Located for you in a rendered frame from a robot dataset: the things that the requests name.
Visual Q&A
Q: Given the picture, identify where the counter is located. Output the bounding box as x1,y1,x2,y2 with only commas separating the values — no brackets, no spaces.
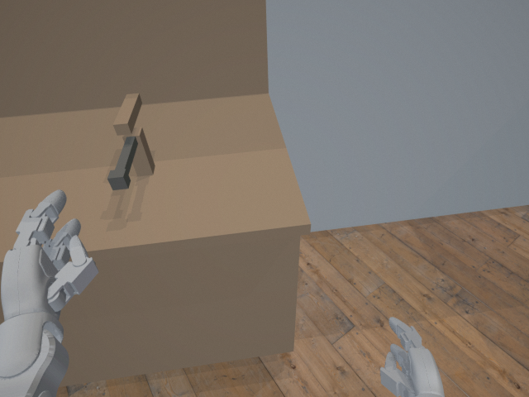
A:
0,0,311,387

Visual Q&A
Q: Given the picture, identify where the tap lever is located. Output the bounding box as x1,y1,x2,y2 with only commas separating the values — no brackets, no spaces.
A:
107,136,138,190

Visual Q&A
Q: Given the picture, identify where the robot right hand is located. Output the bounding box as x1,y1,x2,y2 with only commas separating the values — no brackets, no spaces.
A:
380,317,445,397

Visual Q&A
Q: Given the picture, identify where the robot left hand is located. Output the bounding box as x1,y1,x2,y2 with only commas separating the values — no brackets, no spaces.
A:
1,189,98,322

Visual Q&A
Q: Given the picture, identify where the robot left forearm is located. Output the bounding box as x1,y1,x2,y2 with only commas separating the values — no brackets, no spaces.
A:
0,312,69,397

